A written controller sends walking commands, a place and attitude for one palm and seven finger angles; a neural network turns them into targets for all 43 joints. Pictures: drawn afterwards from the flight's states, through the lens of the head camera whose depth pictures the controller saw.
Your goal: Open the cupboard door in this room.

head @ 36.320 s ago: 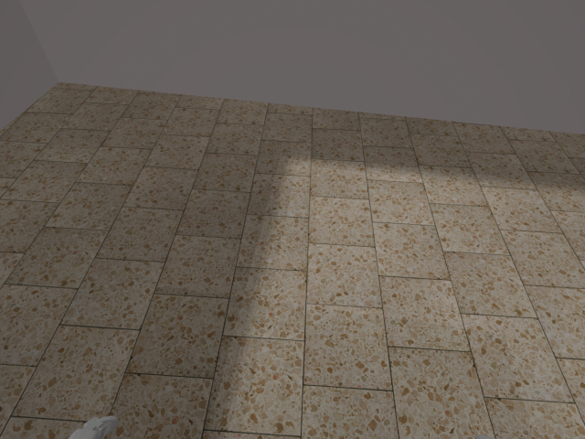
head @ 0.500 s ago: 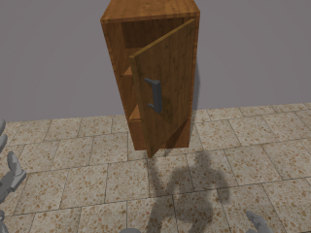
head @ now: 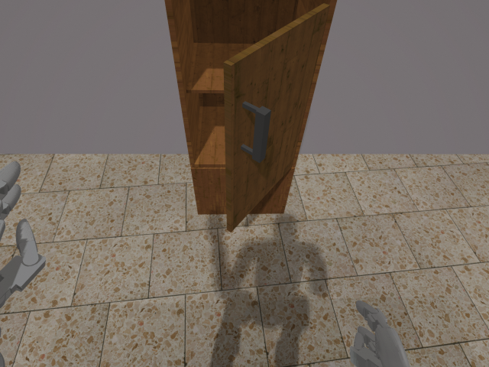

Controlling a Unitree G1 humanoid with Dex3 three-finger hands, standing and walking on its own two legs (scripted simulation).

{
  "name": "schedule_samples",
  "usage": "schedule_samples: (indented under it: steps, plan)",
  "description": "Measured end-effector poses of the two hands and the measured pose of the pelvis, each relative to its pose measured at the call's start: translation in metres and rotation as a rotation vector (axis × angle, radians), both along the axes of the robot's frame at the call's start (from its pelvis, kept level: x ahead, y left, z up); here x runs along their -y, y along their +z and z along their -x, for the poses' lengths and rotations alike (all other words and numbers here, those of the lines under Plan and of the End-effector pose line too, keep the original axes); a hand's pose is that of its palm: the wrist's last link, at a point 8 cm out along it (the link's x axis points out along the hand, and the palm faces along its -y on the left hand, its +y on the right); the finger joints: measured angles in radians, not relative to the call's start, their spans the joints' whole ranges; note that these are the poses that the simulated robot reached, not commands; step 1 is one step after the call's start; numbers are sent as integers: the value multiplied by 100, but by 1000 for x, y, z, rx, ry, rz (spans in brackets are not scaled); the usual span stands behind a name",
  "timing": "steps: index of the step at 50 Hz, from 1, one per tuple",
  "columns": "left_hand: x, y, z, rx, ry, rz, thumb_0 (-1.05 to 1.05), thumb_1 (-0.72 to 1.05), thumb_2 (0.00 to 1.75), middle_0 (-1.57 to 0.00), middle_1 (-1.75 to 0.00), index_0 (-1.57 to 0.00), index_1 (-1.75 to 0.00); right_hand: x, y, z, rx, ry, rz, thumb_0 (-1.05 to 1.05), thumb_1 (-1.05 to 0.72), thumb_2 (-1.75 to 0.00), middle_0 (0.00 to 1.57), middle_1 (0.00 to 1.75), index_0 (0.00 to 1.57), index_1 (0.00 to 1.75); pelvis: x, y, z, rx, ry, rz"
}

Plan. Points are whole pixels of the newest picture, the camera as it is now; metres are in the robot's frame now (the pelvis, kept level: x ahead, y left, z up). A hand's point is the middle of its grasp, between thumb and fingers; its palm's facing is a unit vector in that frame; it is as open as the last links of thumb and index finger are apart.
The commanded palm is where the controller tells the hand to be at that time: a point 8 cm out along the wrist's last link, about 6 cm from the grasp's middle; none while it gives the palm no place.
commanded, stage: stop stepping back and stand still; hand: left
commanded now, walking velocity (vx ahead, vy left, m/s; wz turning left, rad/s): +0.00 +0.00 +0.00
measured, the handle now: (253, 132) +0.59 +0.03 +0.03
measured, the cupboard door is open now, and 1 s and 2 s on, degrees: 50 50 50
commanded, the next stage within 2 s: let the arm hang, fingers relaxed in 0.38 s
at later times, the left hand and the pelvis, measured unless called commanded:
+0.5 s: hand (13, 283) +0.17 +0.28 +0.15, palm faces +0.41 -0.80 -0.44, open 7.4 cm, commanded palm none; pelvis -0.02 +0.01 +0.00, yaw +1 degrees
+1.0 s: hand out of the picture -0.07 +0.18 -0.17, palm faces +0.06 -0.98 -0.20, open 7.2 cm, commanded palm none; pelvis -0.03 -0.01 +0.00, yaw +2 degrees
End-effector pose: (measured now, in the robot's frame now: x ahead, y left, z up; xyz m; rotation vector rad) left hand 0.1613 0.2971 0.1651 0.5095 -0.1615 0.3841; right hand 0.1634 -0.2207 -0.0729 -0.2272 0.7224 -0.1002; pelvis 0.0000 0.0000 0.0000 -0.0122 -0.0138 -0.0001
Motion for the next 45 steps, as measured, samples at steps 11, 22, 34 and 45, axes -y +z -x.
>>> schedule_samples:
  steps: [11,22,34,45]
  plan:
    - [-23,28,23,56,-5,-88,1,89,90,-22,-30,-22,-30,-22,2,23,-3,6,-11,1,-90,-90,20,30,20,30,-15,4,16,-4,2,10]
    - [-19,0,32,-9,42,18,1,89,90,-21,-30,-21,-30,-11,1,34,-26,6,28,1,-90,-90,20,30,20,30,-15,6,23,-2,14,10]
    - [14,-229,56,-976,42,308,1,90,90,-20,-30,-20,-29,28,-46,65,-231,-15,10,0,-90,-90,20,30,20,30,-12,-6,32,-16,14,-6]
    - [75,-315,196,-1444,193,599,0,98,90,-21,-30,-21,-30,29,-58,188,-672,-86,31,0,-91,-90,20,30,20,30,8,-1,32,13,37,2]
